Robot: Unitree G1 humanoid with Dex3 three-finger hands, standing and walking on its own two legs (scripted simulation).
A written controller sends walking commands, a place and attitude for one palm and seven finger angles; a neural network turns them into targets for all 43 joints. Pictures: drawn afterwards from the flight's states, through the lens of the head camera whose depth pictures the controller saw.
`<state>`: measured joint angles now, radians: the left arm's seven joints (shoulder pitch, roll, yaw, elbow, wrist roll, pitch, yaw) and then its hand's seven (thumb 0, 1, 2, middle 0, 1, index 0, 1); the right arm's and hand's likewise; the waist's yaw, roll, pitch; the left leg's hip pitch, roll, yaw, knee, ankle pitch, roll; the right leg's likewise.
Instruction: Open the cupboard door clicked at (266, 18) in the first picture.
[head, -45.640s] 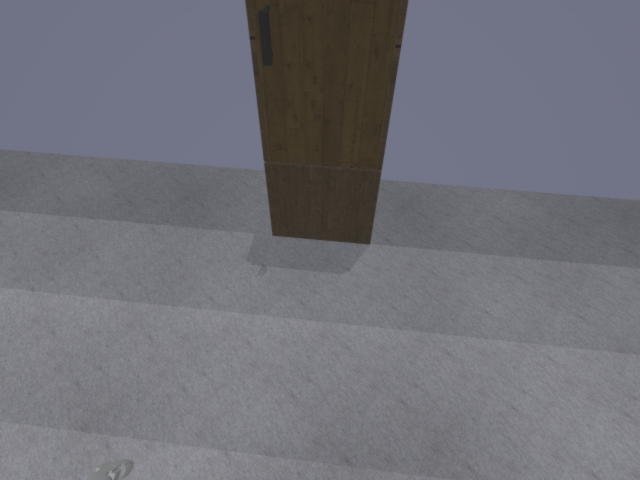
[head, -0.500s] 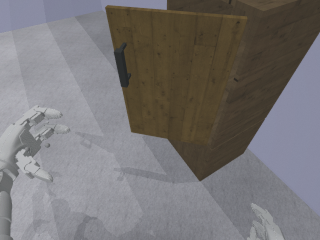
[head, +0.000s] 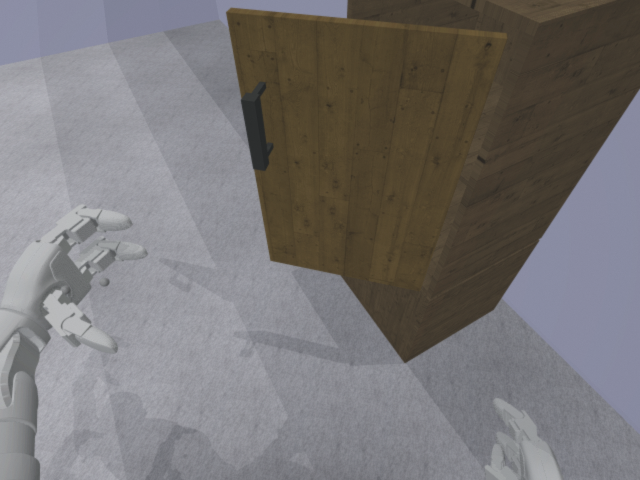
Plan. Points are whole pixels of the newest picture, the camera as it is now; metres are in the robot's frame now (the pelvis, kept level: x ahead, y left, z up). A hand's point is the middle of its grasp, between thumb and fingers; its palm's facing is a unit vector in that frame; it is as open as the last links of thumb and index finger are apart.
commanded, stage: move the hooked fingers beside the handle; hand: left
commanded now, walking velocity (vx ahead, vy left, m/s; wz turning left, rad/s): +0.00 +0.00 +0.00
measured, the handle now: (260, 127) +0.63 +0.15 +0.10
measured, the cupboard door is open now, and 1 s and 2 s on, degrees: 46 46 46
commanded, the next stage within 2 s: none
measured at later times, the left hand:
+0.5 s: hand (153, 211) +0.41 +0.26 +0.11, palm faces -0.16 -0.99 +0.01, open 14.0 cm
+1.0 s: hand (182, 171) +0.49 +0.24 +0.11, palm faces -0.16 -0.99 +0.01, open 14.0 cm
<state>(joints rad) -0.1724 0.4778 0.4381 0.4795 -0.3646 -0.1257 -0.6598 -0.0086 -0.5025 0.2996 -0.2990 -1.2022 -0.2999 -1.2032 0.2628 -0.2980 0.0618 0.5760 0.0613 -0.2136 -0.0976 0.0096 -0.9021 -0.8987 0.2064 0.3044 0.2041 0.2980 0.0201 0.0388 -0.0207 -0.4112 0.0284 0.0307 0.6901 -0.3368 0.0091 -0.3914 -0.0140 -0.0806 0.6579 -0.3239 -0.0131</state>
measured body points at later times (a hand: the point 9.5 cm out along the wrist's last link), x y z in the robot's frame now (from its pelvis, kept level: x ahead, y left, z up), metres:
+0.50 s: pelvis +0.01 +0.01 -0.01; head +0.07 +0.01 +0.44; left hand +0.41 +0.31 +0.11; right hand +0.09 -0.27 -0.10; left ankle +0.01 +0.11 -0.72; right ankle +0.01 -0.11 -0.72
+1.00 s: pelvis +0.01 +0.01 -0.02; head +0.12 +0.02 +0.42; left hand +0.49 +0.30 +0.11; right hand +0.04 -0.27 -0.12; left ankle +0.01 +0.11 -0.72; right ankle +0.01 -0.11 -0.72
